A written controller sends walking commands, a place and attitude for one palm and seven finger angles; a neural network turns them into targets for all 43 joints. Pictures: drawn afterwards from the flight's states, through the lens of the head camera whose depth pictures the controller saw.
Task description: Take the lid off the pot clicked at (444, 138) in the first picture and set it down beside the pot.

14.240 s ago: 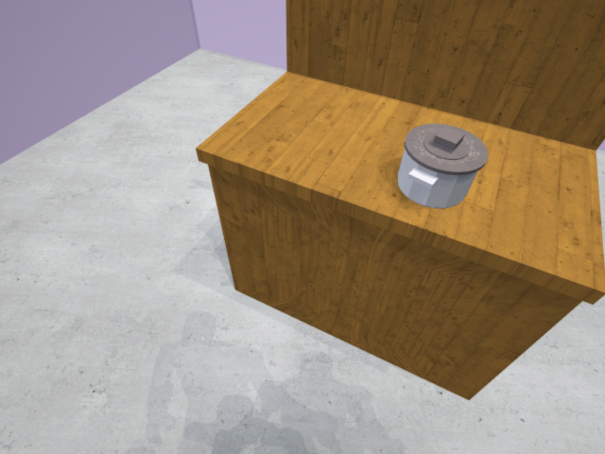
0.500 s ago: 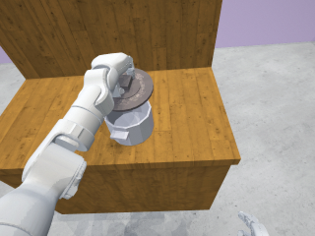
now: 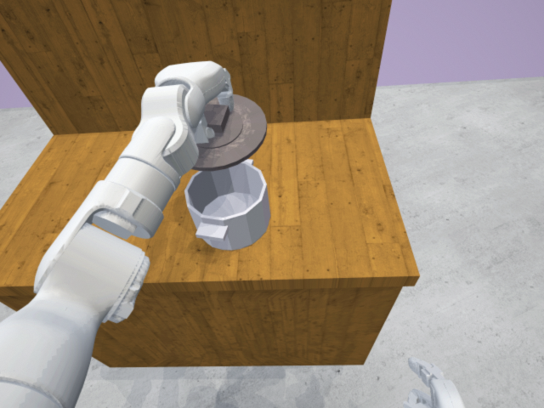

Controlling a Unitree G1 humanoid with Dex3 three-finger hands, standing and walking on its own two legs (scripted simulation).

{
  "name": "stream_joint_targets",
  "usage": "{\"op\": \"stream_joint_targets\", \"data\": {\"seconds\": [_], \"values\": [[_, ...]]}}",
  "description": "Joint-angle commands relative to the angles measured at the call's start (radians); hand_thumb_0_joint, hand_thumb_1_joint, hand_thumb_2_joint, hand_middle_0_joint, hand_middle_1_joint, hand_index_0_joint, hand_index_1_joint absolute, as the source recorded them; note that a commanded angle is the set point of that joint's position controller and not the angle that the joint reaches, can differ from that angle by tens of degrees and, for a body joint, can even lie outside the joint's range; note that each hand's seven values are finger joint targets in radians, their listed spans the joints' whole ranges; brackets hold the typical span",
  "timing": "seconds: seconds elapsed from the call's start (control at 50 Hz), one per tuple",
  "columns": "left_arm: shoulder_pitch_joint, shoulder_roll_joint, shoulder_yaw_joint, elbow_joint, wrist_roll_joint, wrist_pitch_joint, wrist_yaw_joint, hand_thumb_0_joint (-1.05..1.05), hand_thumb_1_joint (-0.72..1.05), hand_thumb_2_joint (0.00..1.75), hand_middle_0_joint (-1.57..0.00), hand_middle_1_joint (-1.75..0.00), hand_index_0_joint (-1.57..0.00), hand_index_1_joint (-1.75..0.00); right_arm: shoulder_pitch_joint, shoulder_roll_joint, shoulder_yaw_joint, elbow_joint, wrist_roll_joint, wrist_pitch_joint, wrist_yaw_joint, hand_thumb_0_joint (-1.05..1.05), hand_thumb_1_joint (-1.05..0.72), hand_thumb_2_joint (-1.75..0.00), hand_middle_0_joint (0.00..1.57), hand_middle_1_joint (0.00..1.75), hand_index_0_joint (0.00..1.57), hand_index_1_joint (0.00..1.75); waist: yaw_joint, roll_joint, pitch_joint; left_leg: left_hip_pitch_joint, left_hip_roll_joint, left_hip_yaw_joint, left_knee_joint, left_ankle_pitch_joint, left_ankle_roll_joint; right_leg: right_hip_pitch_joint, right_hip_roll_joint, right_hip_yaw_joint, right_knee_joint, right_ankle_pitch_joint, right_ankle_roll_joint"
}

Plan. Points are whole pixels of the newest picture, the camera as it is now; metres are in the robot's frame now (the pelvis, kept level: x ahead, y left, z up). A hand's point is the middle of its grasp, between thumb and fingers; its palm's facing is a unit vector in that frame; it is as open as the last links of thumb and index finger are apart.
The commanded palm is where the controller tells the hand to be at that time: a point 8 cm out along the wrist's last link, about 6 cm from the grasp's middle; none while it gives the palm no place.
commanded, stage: lift the lid straight up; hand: left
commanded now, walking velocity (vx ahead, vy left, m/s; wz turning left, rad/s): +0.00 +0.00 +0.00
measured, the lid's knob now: (211, 118) +0.50 +0.10 +0.18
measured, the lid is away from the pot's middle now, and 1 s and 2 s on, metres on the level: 0.01 0.06 0.19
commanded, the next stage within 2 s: move the lid sideways beside the pot in 0.38 s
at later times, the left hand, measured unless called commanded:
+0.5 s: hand (200, 107) +0.48 +0.10 +0.22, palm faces -0.22 -0.05 -0.97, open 8.2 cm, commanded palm +0.45 +0.11 +0.28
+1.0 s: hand (157, 115) +0.46 +0.16 +0.21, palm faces -0.22 -0.04 -0.97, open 8.2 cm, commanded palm +0.45 +0.17 +0.28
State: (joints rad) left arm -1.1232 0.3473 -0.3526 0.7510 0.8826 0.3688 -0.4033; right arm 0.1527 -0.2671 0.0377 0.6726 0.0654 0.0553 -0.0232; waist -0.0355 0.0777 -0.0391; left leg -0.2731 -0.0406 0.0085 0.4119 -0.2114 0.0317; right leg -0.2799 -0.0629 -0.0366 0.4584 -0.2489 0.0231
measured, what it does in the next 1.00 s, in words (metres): stands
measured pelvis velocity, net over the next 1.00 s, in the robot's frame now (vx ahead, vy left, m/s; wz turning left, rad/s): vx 0.00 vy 0.01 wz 0.00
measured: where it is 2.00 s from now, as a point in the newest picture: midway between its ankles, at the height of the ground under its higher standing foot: outside the picture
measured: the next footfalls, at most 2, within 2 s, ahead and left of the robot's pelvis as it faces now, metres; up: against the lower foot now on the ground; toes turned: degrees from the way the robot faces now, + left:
none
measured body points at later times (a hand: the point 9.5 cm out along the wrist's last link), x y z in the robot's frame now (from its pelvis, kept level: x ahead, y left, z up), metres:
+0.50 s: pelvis +0.00 +0.00 +0.00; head +0.03 -0.03 +0.45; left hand +0.48 +0.10 +0.27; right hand +0.13 -0.24 -0.13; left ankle +0.00 +0.10 -0.74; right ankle -0.01 -0.13 -0.74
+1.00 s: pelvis +0.00 +0.01 +0.00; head +0.03 -0.02 +0.45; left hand +0.47 +0.16 +0.27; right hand +0.16 -0.24 -0.11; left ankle +0.00 +0.10 -0.74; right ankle -0.01 -0.13 -0.74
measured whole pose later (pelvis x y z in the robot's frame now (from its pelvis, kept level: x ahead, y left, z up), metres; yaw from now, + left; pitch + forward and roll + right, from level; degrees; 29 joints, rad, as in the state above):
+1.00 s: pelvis +0.00 +0.01 +0.00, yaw +0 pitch +4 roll +0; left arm -1.13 0.47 -0.29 0.73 0.91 0.31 -0.48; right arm 0.15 -0.27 0.04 0.65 0.07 0.06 -0.03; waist -0.03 0.06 -0.03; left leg -0.27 -0.04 0.00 0.40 -0.20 0.04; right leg -0.26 -0.07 -0.04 0.42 -0.23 0.03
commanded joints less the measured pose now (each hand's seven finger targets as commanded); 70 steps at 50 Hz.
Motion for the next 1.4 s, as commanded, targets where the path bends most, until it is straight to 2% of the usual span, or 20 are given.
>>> {"op": "stream_joint_targets", "data": {"seconds": [0.0, 0.02, 0.06, 0.14, 0.2, 0.24, 0.28, 0.48, 0.6, 0.66, 0.68, 0.78, 0.86, 0.92, 0.96, 1.0, 1.1, 1.16, 1.24, 1.38], "values": [[-0.618, 0.241, 0.131, -0.148, 0.043, 0.003, 0.057, 0.0, 0.63, 1.06, -0.99, -1.09, -0.74, -0.95, -0.08, -0.104, -0.029, -0.129, -0.003, -0.042, -0.001, 0.0, -0.9, -0.9, 0.2, 0.3, 0.2, 0.3, -0.007, -0.144, -0.426, 0.206, -0.008, -0.048, 0.003, 0.317, 0.033, 0.124, 0.056, -0.011, -0.016, 0.392, -0.06], [-0.621, 0.198, 0.095, -0.124, 0.041, 0.01, 0.053, 0.0, 0.63, 1.06, -0.99, -1.09, -0.74, -0.95, -0.081, -0.104, -0.024, -0.124, 0.001, -0.036, -0.001, 0.0, -0.9, -0.9, 0.2, 0.3, 0.2, 0.3, -0.013, -0.146, -0.388, 0.184, -0.009, -0.043, -0.006, 0.291, 0.031, 0.106, 0.055, -0.014, -0.021, 0.375, -0.059], [-0.649, 0.235, 0.125, -0.118, 0.041, 0.005, 0.052, 0.0, 0.63, 1.06, -0.99, -1.09, -0.74, -0.95, -0.079, -0.108, -0.023, -0.126, -0.003, -0.039, -0.006, 0.0, -0.9, -0.9, 0.2, 0.3, 0.2, 0.3, -0.012, -0.154, -0.39, 0.177, -0.009, -0.039, -0.013, 0.265, 0.033, 0.114, 0.053, -0.011, -0.027, 0.358, -0.057], [-0.707, 0.233, 0.116, -0.189, 0.044, -0.015, 0.044, 0.0, 0.63, 1.06, -0.99, -1.09, -0.74, -0.95, -0.079, -0.101, -0.028, -0.142, -0.008, -0.059, -0.009, 0.0, -0.9, -0.9, 0.2, 0.3, 0.2, 0.3, -0.01, -0.111, -0.476, 0.235, -0.01, -0.054, 0.002, 0.344, 0.036, 0.132, 0.05, -0.005, -0.019, 0.399, -0.063], [-0.662, 0.229, 0.12, -0.047, 0.053, 0.007, 0.038, 0.0, 0.63, 1.06, -0.99, -1.09, -0.74, -0.95, -0.058, -0.109, -0.025, -0.116, -0.004, -0.044, -0.013, 0.0, -0.9, -0.9, 0.2, 0.3, 0.2, 0.3, -0.017, -0.169, -0.382, 0.174, -0.008, -0.037, -0.017, 0.26, 0.034, 0.1, 0.053, -0.011, -0.033, 0.35, -0.056], [-0.688, 0.172, 0.074, -0.089, 0.036, -0.005, 0.03, 0.0, 0.63, 1.06, -0.99, -1.09, -0.74, -0.95, -0.064, -0.108, -0.026, -0.128, -0.003, -0.049, -0.01, 0.0, -0.9, -0.9, 0.2, 0.3, 0.2, 0.3, -0.024, -0.143, -0.393, 0.19, -0.007, -0.044, -0.014, 0.279, 0.033, 0.086, 0.05, -0.013, -0.031, 0.347, -0.06], [-0.729, 0.215, 0.105, -0.156, 0.049, -0.016, 0.032, 0.0, 0.63, 1.06, -0.99, -1.09, -0.74, -0.95, -0.058, -0.104, -0.032, -0.135, -0.009, -0.058, -0.009, 0.0, -0.9, -0.9, 0.2, 0.3, 0.2, 0.3, -0.019, -0.117, -0.474, 0.247, -0.006, -0.05, -0.002, 0.322, 0.036, 0.112, 0.052, -0.005, -0.024, 0.376, -0.059], [-0.7, 0.257, 0.136, -0.155, 0.065, -0.028, 0.034, 0.0, 0.63, 1.06, -0.99, -1.09, -0.74, -0.95, -0.046, -0.104, -0.033, -0.137, -0.008, -0.063, -0.008, 0.0, -0.9, -0.9, 0.2, 0.3, 0.2, 0.3, -0.008, -0.139, -0.458, 0.227, -0.002, -0.044, -0.004, 0.36, 0.04, 0.138, 0.053, -0.005, -0.03, 0.418, -0.057], [-0.628, 0.339, 0.189, -0.114, 0.082, -0.022, 0.031, 0.0, 0.63, 1.06, -0.99, -1.09, -0.74, -0.95, -0.056, -0.118, -0.03, -0.141, -0.004, -0.043, -0.012, 0.0, -0.9, -0.9, 0.2, 0.3, 0.2, 0.3, 0.002, -0.152, -0.422, 0.18, 0.001, -0.029, -0.013, 0.342, 0.038, 0.16, 0.047, -0.002, -0.031, 0.429, -0.056], [-0.638, 0.332, 0.176, -0.244, 0.07, -0.038, 0.019, 0.0, 0.63, 1.06, -0.99, -1.09, -0.74, -0.95, -0.064, -0.113, -0.036, -0.17, -0.002, -0.051, -0.008, 0.0, -0.9, -0.9, 0.2, 0.3, 0.2, 0.3, 0.001, -0.097, -0.506, 0.253, 0.003, -0.043, 0.005, 0.427, 0.043, 0.171, 0.048, 0.004, -0.026, 0.451, -0.055], [-0.638, 0.293, 0.141, -0.228, 0.07, -0.032, 0.01, 0.0, 0.63, 1.06, -0.99, -1.09, -0.74, -0.95, -0.068, -0.111, -0.036, -0.165, 0.0, -0.047, -0.007, 0.0, -0.9, -0.9, 0.2, 0.3, 0.2, 0.3, -0.01, -0.091, -0.472, 0.256, 0.003, -0.045, 0.012, 0.427, 0.042, 0.139, 0.052, -0.002, -0.03, 0.442, -0.057], [-0.644, 0.308, 0.14, -0.232, 0.059, -0.037, -0.013, 0.0, 0.63, 1.06, -0.99, -1.09, -0.74, -0.95, -0.069, -0.117, -0.035, -0.157, 0.007, -0.042, -0.012, 0.0, -0.9, -0.9, 0.2, 0.3, 0.2, 0.3, -0.02, -0.098, -0.421, 0.251, 0.001, -0.049, 0.003, 0.367, 0.04, 0.106, 0.056, -0.011, -0.043, 0.388, -0.057], [-0.648, 0.362, 0.177, -0.264, 0.051, -0.057, -0.014, 0.0, 0.63, 1.06, -0.99, -1.09, -0.74, -0.95, -0.055, -0.12, -0.034, -0.155, 0.003, -0.043, -0.016, 0.0, -0.9, -0.9, 0.2, 0.3, 0.2, 0.3, -0.016, -0.087, -0.46, 0.272, -0.001, -0.056, 0.003, 0.38, 0.039, 0.123, 0.057, -0.009, -0.045, 0.387, -0.057], [-0.623, 0.358, 0.172, -0.192, 0.062, -0.056, -0.016, 0.0, 0.63, 1.06, -0.99, -1.09, -0.74, -0.95, -0.055, -0.123, -0.032, -0.142, 0.005, -0.036, -0.018, 0.0, -0.9, -0.9, 0.2, 0.3, 0.2, 0.3, -0.019, -0.093, -0.406, 0.248, 0.0, -0.054, 0.001, 0.347, 0.037, 0.094, 0.058, -0.015, -0.05, 0.359, -0.061], [-0.649, 0.397, 0.199, -0.261, 0.059, -0.073, -0.013, 0.0, 0.63, 1.06, -0.99, -1.09, -0.74, -0.95, -0.056, -0.125, -0.034, -0.152, 0.003, -0.034, -0.016, 0.0, -0.9, -0.9, 0.2, 0.3, 0.2, 0.3, -0.011, -0.073, -0.456, 0.266, 0.003, -0.057, -0.002, 0.379, 0.034, 0.124, 0.055, -0.011, -0.044, 0.379, -0.062], [-0.606, 0.363, 0.17, -0.19, 0.066, -0.067, -0.02, 0.0, 0.63, 1.06, -0.99, -1.09, -0.74, -0.95, -0.061, -0.123, -0.03, -0.147, 0.005, -0.027, -0.015, 0.0, -0.9, -0.9, 0.2, 0.3, 0.2, 0.3, -0.017, -0.077, -0.407, 0.243, 0.001, -0.055, 0.0, 0.36, 0.033, 0.098, 0.057, -0.018, -0.048, 0.361, -0.063], [-0.612, 0.411, 0.195, -0.158, 0.069, -0.076, -0.031, 0.0, 0.63, 1.06, -0.99, -1.09, -0.74, -0.95, -0.049, -0.133, -0.032, -0.146, 0.007, -0.012, -0.019, 0.0, -0.9, -0.9, 0.2, 0.3, 0.2, 0.3, -0.019, -0.104, -0.395, 0.217, 0.0, -0.052, -0.009, 0.306, 0.036, 0.103, 0.057, -0.018, -0.055, 0.336, -0.062], [-0.666, 0.419, 0.189, -0.253, 0.063, -0.106, -0.027, 0.0, 0.63, 1.06, -0.99, -1.09, -0.74, -0.95, -0.043, -0.13, -0.037, -0.158, 0.006, -0.018, -0.017, 0.0, -0.9, -0.9, 0.2, 0.3, 0.2, 0.3, -0.024, -0.044, -0.46, 0.272, 0.002, -0.063, 0.001, 0.371, 0.036, 0.108, 0.059, -0.013, -0.053, 0.354, -0.063], [-0.608, 0.459, 0.218, -0.18, 0.06, -0.115, -0.032, 0.0, 0.63, 1.06, -0.99, -1.09, -0.74, -0.95, -0.023, -0.147, -0.04, -0.148, 0.006, -0.008, -0.021, 0.0, -0.9, -0.9, 0.2, 0.3, 0.2, 0.3, -0.024, -0.065, -0.414, 0.235, 0.002, -0.065, -0.002, 0.351, 0.037, 0.102, 0.056, -0.017, -0.061, 0.346, -0.067], [-0.56, 0.547, 0.287, -0.215, 0.074, -0.138, -0.043, 0.0, 0.63, 1.06, -0.99, -1.09, -0.74, -0.95, -0.021, -0.148, -0.046, -0.162, 0.007, -0.002, -0.014, 0.0, -0.9, -0.9, 0.2, 0.3, 0.2, 0.3, -0.009, -0.06, -0.448, 0.243, 0.004, -0.06, 0.011, 0.421, 0.045, 0.148, 0.059, -0.014, -0.06, 0.406, -0.062]]}}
